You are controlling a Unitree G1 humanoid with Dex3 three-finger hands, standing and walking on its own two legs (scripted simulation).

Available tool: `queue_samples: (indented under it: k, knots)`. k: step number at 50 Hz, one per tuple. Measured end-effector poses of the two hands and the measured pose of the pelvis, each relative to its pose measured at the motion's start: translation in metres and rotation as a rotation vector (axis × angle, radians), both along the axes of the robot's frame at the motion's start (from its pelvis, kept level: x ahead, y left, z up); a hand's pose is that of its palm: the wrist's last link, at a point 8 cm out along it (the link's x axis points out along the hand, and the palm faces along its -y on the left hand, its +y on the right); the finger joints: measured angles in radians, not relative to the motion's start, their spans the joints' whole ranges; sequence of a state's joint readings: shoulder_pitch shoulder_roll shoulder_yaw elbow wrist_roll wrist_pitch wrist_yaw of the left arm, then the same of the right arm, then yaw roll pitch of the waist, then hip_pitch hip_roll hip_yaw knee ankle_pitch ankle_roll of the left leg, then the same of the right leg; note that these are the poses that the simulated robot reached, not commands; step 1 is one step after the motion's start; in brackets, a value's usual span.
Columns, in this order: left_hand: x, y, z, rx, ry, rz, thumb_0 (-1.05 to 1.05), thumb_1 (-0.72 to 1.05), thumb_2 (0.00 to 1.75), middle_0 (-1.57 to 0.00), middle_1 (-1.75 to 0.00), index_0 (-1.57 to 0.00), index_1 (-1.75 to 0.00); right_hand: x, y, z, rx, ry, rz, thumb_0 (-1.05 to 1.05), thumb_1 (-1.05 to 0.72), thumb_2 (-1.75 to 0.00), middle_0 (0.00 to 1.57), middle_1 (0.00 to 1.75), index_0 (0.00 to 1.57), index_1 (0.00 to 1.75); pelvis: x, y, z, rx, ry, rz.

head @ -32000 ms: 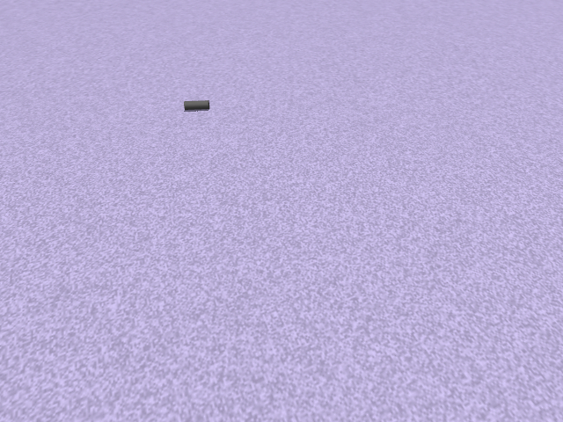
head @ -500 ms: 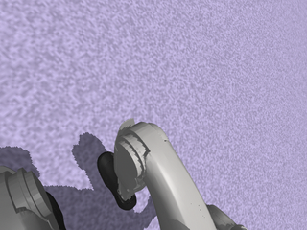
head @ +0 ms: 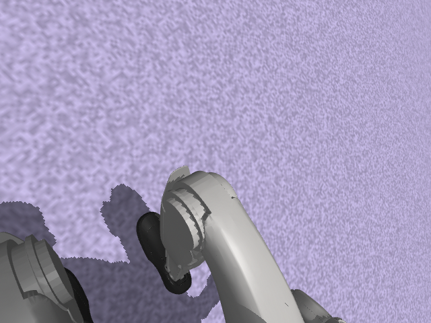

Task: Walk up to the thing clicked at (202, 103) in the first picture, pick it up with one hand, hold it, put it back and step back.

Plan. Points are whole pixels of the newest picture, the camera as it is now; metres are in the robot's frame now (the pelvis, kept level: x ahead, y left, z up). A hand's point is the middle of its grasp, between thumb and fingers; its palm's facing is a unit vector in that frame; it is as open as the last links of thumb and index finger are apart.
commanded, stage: withdraw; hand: left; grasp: from above
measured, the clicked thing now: out of the picture +0.49 +0.33 -0.29
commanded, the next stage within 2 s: home in 0.78 s
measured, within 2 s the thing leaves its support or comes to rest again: neither
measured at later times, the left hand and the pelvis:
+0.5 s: hand out of the picture +0.45 +0.32 -0.09, palm faces -0.47 -0.12 -0.88, open 13.8 cm; pelvis -0.01 -0.01 +0.05, yaw +7 degrees
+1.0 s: hand out of the picture +0.50 +0.34 -0.12, palm faces -0.32 -0.10 -0.94, open 13.5 cm; pelvis +0.00 +0.00 +0.03, yaw +7 degrees
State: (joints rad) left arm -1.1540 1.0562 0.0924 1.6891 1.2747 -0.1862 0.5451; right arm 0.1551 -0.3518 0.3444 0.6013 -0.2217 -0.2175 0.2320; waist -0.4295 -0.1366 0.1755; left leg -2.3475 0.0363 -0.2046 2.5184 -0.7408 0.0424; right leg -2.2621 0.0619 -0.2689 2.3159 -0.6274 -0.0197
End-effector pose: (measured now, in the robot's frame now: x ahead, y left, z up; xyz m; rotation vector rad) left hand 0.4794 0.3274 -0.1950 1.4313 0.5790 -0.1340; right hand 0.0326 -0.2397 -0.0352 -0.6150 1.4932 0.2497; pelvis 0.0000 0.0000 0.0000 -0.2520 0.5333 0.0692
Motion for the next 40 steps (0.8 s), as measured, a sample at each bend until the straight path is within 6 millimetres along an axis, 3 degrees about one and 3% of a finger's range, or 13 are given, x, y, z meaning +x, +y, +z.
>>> queue_samples:
  k: [5, 10, 17, 22, 30, 35, 40]
  knots:
    - [0.009, 0.009, 0.020, 0.016, -0.065, 0.023, 0.00, -0.40, 0.90, -0.18, -0.91, -0.18, -0.90, 0.002, -0.004, 0.001, 0.001, -0.012, -0.013, 0.00, -0.90, -0.89, 0.20, 0.30, 0.20, 0.30, 0.001, 0.000, 0.001, 0.003, 0.011, 0.003]
    - [0.015, 0.022, 0.063, 0.059, -0.128, 0.025, 0.00, -0.42, 0.91, -0.18, -0.89, -0.17, -0.89, 0.008, -0.009, -0.002, 0.017, -0.027, -0.057, 0.00, -0.91, -0.90, 0.20, 0.30, 0.20, 0.30, 0.004, -0.001, 0.007, 0.013, 0.045, 0.011]
    - [-0.002, 0.024, 0.129, 0.102, -0.061, 0.021, -0.01, -0.44, 0.94, -0.15, -0.90, -0.14, -0.91, 0.034, -0.016, -0.008, 0.066, -0.096, -0.112, 0.00, -0.91, -0.90, 0.20, 0.30, 0.20, 0.30, 0.004, -0.001, 0.026, 0.047, 0.078, 0.038]
    - [-0.019, 0.006, 0.157, 0.060, 0.013, 0.008, -0.01, -0.45, 0.95, -0.15, -0.90, -0.14, -0.91, 0.050, -0.019, -0.002, 0.076, -0.151, -0.123, 0.00, -0.91, -0.90, 0.20, 0.30, 0.20, 0.30, -0.003, -0.004, 0.045, 0.077, 0.071, 0.058]
    - [-0.032, -0.015, 0.156, 0.014, 0.058, -0.060, 0.00, -0.44, 0.96, -0.16, -0.91, -0.14, -0.92, 0.048, -0.035, 0.007, -0.011, -0.191, -0.117, 0.00, -0.90, -0.90, 0.20, 0.30, 0.20, 0.30, -0.014, -0.012, 0.049, 0.100, 0.055, 0.072]
    - [-0.034, -0.009, 0.135, 0.028, 0.063, -0.074, 0.00, -0.47, 0.98, -0.13, -0.94, -0.12, -0.95, 0.034, -0.042, 0.000, -0.069, -0.165, -0.132, 0.00, -0.90, -0.89, 0.20, 0.30, 0.20, 0.30, -0.015, -0.013, 0.037, 0.103, 0.052, 0.071]
    - [-0.024, 0.004, 0.114, 0.041, 0.038, -0.058, 0.00, -0.49, 0.99, -0.11, -0.97, -0.11, -0.97, 0.018, -0.036, -0.010, -0.092, -0.112, -0.140, 0.00, -0.90, -0.89, 0.20, 0.30, 0.20, 0.30, -0.012, -0.010, 0.024, 0.097, 0.061, 0.066]
